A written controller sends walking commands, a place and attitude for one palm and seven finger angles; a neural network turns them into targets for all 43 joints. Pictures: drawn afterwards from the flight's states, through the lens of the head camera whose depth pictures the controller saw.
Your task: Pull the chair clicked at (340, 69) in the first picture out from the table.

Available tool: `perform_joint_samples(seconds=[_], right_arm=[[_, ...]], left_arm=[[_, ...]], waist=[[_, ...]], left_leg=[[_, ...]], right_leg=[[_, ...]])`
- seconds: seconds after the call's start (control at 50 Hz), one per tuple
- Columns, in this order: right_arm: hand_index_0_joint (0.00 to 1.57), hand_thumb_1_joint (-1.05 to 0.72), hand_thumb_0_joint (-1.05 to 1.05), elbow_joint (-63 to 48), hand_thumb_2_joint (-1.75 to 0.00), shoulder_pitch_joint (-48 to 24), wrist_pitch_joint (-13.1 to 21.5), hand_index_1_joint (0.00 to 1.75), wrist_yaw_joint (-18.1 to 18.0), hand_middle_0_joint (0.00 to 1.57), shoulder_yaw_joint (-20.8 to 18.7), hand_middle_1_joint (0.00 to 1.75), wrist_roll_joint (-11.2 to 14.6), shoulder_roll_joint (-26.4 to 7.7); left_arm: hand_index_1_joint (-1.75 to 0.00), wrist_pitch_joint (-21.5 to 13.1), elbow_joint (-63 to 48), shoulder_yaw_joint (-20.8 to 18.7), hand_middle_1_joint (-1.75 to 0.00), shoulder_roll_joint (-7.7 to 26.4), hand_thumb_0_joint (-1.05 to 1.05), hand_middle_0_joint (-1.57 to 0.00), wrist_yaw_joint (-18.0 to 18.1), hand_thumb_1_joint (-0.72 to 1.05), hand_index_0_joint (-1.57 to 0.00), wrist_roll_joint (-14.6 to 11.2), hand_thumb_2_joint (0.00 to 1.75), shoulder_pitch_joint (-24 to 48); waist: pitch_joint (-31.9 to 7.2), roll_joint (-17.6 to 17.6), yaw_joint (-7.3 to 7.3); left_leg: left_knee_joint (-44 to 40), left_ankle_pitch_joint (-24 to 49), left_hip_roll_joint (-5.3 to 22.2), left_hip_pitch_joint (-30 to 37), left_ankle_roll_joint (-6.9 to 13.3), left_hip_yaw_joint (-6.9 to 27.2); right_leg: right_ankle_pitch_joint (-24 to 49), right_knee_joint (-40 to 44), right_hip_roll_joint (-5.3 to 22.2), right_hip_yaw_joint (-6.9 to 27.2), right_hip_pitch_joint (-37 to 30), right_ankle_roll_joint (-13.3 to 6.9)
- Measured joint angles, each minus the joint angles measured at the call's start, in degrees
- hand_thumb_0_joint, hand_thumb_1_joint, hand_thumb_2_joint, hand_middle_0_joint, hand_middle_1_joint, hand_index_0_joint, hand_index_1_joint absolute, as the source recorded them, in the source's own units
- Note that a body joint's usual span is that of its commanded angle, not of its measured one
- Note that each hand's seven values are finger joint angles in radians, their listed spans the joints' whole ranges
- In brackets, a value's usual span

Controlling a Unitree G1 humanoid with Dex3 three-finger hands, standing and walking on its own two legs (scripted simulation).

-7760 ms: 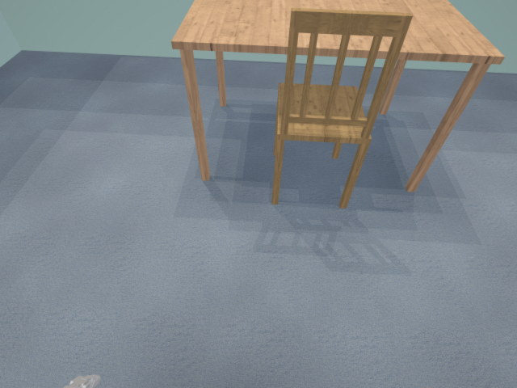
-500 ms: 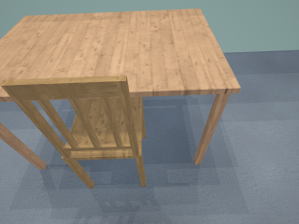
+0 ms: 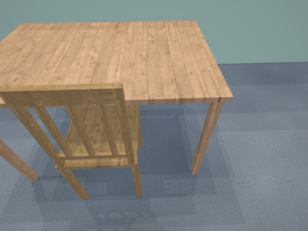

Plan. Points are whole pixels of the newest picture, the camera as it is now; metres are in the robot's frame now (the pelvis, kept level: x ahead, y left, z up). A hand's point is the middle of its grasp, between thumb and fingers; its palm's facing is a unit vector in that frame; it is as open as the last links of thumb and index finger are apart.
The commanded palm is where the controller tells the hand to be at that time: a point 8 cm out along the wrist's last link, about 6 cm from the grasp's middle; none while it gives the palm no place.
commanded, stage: look again from close up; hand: left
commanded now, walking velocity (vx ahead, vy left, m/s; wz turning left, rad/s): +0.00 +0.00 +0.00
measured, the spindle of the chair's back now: (82, 132) +0.47 +0.30 -0.08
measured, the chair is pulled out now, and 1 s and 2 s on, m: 0.00 0.00 0.00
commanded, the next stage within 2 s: raise the hand toward the chair's back in 1.90 s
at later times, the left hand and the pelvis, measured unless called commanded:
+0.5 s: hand out of the picture +0.05 +0.28 -0.17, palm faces +0.02 -0.96 -0.28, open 7.4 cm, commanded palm none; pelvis -0.01 +0.07 -0.01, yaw -1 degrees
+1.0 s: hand out of the picture +0.02 +0.27 -0.17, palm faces -0.04 -0.96 -0.26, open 7.4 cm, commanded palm none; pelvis -0.01 +0.07 +0.00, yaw -2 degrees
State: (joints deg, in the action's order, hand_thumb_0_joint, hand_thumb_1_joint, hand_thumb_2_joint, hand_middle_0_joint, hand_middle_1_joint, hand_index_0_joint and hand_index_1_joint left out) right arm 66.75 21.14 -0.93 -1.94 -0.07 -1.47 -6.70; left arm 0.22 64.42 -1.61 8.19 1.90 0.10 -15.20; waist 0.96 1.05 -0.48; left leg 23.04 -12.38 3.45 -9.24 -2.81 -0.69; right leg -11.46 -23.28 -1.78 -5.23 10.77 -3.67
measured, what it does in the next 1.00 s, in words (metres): shifts its weight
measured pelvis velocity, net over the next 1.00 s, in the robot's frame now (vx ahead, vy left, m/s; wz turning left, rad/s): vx -0.01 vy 0.07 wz -0.03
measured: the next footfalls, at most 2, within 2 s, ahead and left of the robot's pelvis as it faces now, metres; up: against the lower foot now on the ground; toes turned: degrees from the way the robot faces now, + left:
none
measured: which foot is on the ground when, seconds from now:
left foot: down 0.00-1.00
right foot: down 0.00-1.00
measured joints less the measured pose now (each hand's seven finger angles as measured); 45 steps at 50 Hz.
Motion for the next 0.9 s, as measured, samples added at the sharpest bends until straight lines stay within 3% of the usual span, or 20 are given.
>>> perform_joint_samples(seconds=[0.08,0.18,0.22,0.26,0.4,0.58,0.9], right_arm=[[0.2,-0.91,0.01,-2.07,-0.9,0.17,-0.34,0.3,0.53,0.2,-0.02,0.3,-0.28,-0.16],[0.2,-0.91,0.01,-5.81,-0.9,-0.44,0.04,0.3,0.44,0.2,-1.58,0.3,-0.17,-2.76],[0.2,-0.91,0.01,-6.41,-0.9,-1.3,0.37,0.3,0.29,0.2,-1.87,0.3,-0.03,-3.61],[0.2,-0.91,0.01,-6.86,-0.9,-2.38,1.1,0.3,0.11,0.2,-1.83,0.3,0.04,-4.11],[0.2,-0.91,0.01,-8.46,-0.9,-7.26,2.38,0.3,0.07,0.2,-0.75,0.3,0.26,-5.57],[0.2,-0.91,0.01,-9.77,-0.9,-11.2,2.14,0.3,1.04,0.2,0.27,0.3,0.07,-6.73],[0.2,-0.91,0.01,-4.66,-0.9,-9.34,1.15,0.3,1.34,0.2,0.44,0.3,0.52,-8.25]], left_arm=[[-0.3,-0.52,-0.83,1.17,-0.3,-0.4,0.0,-0.2,-0.2,0.91,-0.2,0.31,0.9,-1.92],[-0.3,-0.94,-3.08,1.27,-0.3,-0.11,0.01,-0.21,0.04,0.91,-0.2,0.98,0.9,-4.06],[-0.3,-0.8,-3.31,0.96,-0.3,0.6,0.01,-0.21,0.22,0.9,-0.2,1.04,0.9,-4.13],[-0.3,-0.6,-3.38,0.79,-0.3,1.58,0.01,-0.21,0.29,0.9,-0.2,0.95,0.9,-3.48],[-0.3,-0.62,-4.98,0.94,-0.3,4.65,0.01,-0.2,0.1,0.9,-0.2,0.76,0.9,0.01],[-0.3,-0.1,-6.2,1.06,-0.3,7.39,0.01,-0.2,-0.34,0.91,-0.2,1.1,0.9,2.15],[-0.3,0.19,-3.24,2.13,-0.3,6.05,0.01,-0.2,-0.36,0.9,-0.2,0.76,0.9,0.54]], waist=[[1.04,-0.25,-0.34],[-0.45,1.05,-0.27],[-1.3,0.68,-0.35],[-1.66,-0.41,-0.03],[-1.6,-1.41,1.2],[-0.62,-1.11,1.57],[2.39,-0.87,0.97]], left_leg=[[2.07,-0.7,-0.24,-1.58,0.64,0.18],[11.59,-5.41,-0.55,-7.19,3.4,1.2],[12.21,-6.75,-0.71,-7.19,2.69,1.1],[11.66,-6.49,-1.5,-6.27,2.33,0.42],[8.16,-4.93,-3.77,-2.9,4.87,-1.63],[3.9,-2.33,-5.83,-1.18,6.42,-3.04],[1.44,-1.25,-6.17,0.14,6.42,-3.51]], right_leg=[[-0.42,-1.47,0.32,-0.17,1.19,0.3],[-2.54,-5.78,0.06,-0.63,4.66,0.85],[-3.28,-6.98,0.37,-0.6,5.02,1.36],[-3.61,-7.49,1.22,0.07,4.7,2.13],[-2.34,-5.73,3.34,2.07,2.52,4.29],[-0.44,-3.53,5.2,3.54,2.0,5.67],[0.16,-2.21,5.45,4.05,1.36,6.04]])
